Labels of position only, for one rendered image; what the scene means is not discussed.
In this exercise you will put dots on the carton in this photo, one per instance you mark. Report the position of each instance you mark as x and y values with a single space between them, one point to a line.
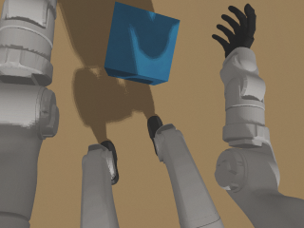
141 45

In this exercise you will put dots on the right robot shin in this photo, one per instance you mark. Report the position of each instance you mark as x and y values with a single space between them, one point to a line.
166 127

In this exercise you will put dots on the robot right foot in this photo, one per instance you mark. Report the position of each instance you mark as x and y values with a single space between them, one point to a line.
153 124

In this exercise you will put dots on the robot right upper arm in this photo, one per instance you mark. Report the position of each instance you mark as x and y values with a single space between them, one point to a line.
251 179

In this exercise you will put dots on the robot right forearm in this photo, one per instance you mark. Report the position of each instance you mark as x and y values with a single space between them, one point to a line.
244 94

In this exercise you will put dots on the right robot hand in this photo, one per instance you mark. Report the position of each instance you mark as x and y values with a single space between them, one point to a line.
244 30

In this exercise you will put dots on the robot left upper arm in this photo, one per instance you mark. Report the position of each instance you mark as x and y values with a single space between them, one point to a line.
28 115

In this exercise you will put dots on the robot left forearm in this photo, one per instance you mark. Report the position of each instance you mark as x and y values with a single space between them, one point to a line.
26 41

